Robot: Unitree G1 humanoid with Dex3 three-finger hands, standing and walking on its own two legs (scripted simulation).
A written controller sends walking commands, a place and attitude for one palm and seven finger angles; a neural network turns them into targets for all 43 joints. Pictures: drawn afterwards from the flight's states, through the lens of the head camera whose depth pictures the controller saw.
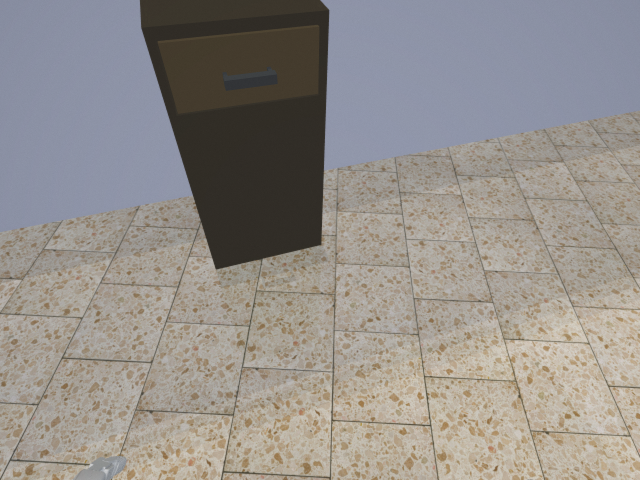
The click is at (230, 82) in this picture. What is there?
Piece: drawer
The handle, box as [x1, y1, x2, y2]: [222, 67, 277, 90]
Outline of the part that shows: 276,73 270,67 267,67 266,71 227,76 225,72 222,72 226,90 277,83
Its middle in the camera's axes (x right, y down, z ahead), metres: -0.18 -0.41 +0.98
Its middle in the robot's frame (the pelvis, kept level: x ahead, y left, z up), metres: +1.00 +0.24 +0.00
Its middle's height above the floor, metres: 0.77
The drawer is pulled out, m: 0.00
